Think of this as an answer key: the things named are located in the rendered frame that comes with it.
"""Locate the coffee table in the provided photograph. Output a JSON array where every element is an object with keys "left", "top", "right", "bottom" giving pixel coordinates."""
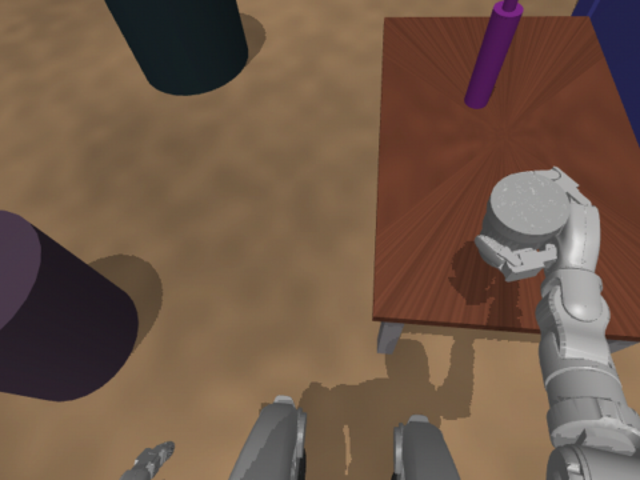
[{"left": 372, "top": 16, "right": 640, "bottom": 354}]

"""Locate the sofa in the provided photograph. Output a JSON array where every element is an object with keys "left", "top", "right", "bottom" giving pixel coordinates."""
[{"left": 571, "top": 0, "right": 640, "bottom": 148}]

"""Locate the left robot hand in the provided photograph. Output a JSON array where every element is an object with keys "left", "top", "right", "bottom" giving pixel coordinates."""
[{"left": 119, "top": 441, "right": 175, "bottom": 480}]

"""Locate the right robot hand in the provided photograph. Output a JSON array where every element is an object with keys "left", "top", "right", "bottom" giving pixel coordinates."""
[{"left": 474, "top": 166, "right": 601, "bottom": 282}]

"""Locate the right robot arm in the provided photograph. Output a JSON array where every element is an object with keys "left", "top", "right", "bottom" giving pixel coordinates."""
[{"left": 535, "top": 268, "right": 640, "bottom": 480}]

